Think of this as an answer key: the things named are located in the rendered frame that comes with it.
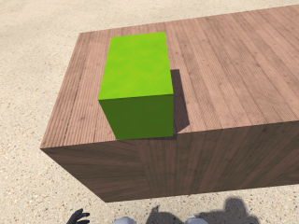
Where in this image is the robot left hand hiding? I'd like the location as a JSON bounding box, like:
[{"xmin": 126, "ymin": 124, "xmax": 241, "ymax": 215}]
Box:
[{"xmin": 66, "ymin": 208, "xmax": 90, "ymax": 224}]

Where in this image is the pedestal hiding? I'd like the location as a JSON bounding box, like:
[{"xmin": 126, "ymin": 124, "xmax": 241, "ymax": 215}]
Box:
[{"xmin": 39, "ymin": 4, "xmax": 299, "ymax": 203}]

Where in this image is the carton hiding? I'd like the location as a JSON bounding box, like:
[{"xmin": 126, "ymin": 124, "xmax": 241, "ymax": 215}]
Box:
[{"xmin": 98, "ymin": 32, "xmax": 174, "ymax": 140}]

